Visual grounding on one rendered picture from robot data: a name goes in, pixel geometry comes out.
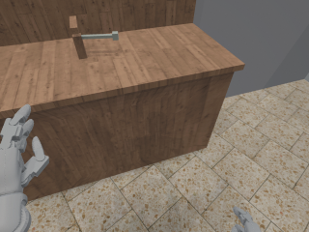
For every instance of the tap lever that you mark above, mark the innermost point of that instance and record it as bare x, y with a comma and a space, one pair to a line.
114, 36

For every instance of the counter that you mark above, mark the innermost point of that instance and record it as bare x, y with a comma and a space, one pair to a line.
102, 107

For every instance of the left robot forearm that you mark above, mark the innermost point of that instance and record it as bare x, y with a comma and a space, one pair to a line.
14, 216

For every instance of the robot right hand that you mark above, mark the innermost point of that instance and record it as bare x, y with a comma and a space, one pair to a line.
246, 220

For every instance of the robot left hand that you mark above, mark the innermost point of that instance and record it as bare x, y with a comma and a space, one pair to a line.
14, 134

